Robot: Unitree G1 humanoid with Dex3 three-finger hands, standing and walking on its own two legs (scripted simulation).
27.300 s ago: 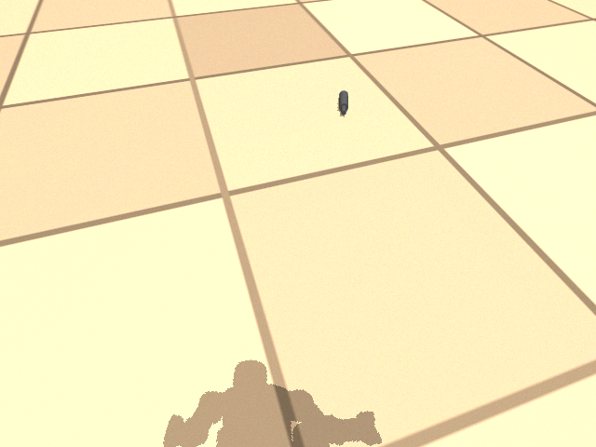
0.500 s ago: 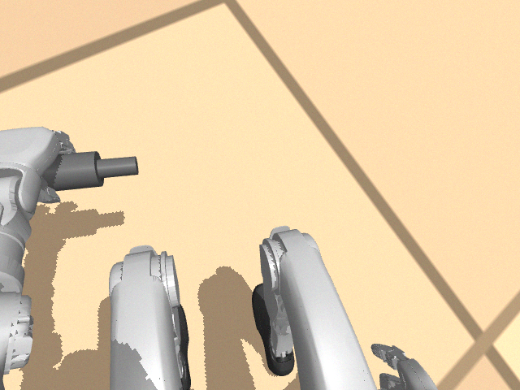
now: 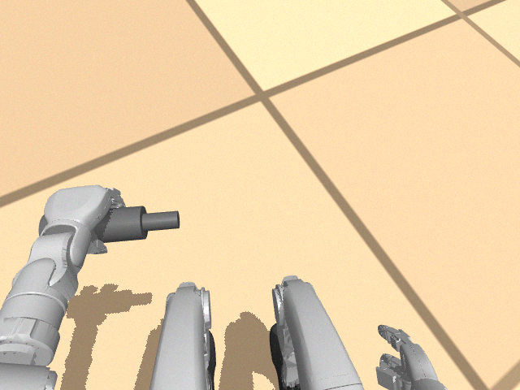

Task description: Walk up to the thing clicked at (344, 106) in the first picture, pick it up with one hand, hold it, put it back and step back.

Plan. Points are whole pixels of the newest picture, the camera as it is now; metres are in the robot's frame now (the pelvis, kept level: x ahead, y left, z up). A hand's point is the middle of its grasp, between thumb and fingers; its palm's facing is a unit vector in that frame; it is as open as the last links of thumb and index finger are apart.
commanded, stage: lift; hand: left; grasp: from above
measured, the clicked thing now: (115, 224) +0.40 +0.23 -0.11
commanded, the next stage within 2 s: hold in 0.78 s
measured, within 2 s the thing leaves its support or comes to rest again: neither
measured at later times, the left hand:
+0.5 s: hand (59, 200) +0.37 +0.24 +0.06, palm faces -0.45 -0.07 -0.89, open 8.7 cm
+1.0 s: hand (39, 153) +0.39 +0.23 +0.13, palm faces -0.45 -0.07 -0.89, open 8.7 cm
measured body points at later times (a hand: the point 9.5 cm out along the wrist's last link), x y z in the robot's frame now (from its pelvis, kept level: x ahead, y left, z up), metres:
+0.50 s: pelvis +0.04 +0.00 +0.15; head +0.12 +0.01 +0.59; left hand +0.39 +0.24 +0.12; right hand +0.14 -0.26 +0.03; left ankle +0.09 +0.10 -0.51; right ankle +0.09 -0.13 -0.51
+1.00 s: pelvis +0.08 +0.00 +0.20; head +0.13 +0.00 +0.65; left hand +0.41 +0.23 +0.18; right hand +0.18 -0.27 +0.08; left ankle +0.09 +0.10 -0.51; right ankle +0.09 -0.13 -0.51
